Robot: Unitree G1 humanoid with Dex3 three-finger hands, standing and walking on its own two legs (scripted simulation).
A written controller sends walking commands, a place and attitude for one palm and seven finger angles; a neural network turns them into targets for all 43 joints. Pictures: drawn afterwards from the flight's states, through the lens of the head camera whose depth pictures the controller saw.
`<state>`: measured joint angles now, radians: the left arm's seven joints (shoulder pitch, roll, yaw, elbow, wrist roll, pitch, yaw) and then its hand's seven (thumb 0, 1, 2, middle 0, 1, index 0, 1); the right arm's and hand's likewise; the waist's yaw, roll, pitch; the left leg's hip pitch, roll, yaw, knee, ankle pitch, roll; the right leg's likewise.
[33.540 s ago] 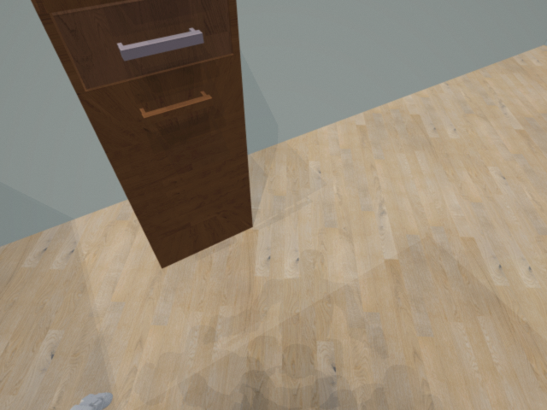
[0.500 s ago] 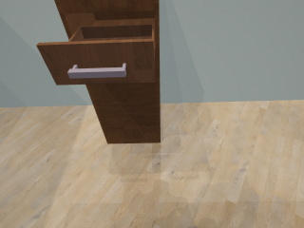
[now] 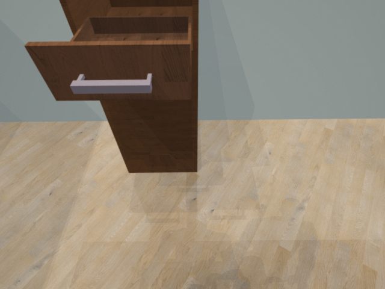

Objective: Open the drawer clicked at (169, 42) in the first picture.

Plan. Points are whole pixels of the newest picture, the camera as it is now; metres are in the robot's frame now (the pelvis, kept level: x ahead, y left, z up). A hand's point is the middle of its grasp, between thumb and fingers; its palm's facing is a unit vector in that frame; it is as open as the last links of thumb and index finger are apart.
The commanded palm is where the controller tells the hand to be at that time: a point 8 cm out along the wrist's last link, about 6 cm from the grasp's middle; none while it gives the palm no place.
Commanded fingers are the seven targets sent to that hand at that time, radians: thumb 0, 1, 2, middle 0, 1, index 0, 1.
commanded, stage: look to check the result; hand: left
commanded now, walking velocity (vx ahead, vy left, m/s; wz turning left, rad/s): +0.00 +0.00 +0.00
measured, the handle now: (113, 81) +0.56 +0.22 +0.13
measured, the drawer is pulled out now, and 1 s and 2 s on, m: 0.29 0.29 0.29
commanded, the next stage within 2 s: stand and wait in 0.38 s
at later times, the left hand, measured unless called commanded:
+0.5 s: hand out of the picture +0.02 +0.18 -0.17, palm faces +0.02 -0.98 -0.21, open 7.4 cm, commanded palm none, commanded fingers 0.00 0.90 0.90 -0.20 -0.30 -0.20 -0.30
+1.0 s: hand out of the picture +0.03 +0.19 -0.17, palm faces +0.01 -0.97 -0.22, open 7.4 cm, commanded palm none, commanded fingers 0.00 0.90 0.90 -0.20 -0.30 -0.20 -0.30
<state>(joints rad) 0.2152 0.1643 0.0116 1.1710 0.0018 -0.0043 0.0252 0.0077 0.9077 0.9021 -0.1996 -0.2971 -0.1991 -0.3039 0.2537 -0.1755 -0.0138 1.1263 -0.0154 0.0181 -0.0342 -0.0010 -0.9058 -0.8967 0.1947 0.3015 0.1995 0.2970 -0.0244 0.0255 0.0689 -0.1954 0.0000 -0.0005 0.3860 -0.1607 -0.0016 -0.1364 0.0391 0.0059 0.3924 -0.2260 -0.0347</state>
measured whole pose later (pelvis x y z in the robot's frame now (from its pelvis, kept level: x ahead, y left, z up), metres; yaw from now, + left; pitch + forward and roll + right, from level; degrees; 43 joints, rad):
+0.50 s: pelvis +0.02 +0.00 +0.00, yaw +0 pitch -1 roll +0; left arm 0.23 0.16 0.01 1.17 0.00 -0.01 0.03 0.01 0.91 0.90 -0.20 -0.30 -0.20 -0.30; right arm 0.22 -0.17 -0.01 1.13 -0.01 0.01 -0.04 0.00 -0.91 -0.90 0.20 0.30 0.20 0.30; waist -0.01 0.01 0.07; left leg -0.17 0.00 0.00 0.38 -0.19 0.00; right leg -0.11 0.04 0.01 0.38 -0.25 -0.03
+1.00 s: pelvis +0.02 +0.00 +0.00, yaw +0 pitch -2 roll +0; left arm 0.23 0.18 0.01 1.16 0.00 -0.01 0.03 0.01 0.91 0.90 -0.20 -0.30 -0.20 -0.30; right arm 0.23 -0.17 -0.01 1.14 -0.01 0.01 -0.04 0.00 -0.91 -0.90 0.20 0.30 0.20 0.30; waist -0.02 0.01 0.06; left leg -0.16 0.00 0.01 0.37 -0.18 0.00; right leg -0.09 0.04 0.02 0.37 -0.24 -0.03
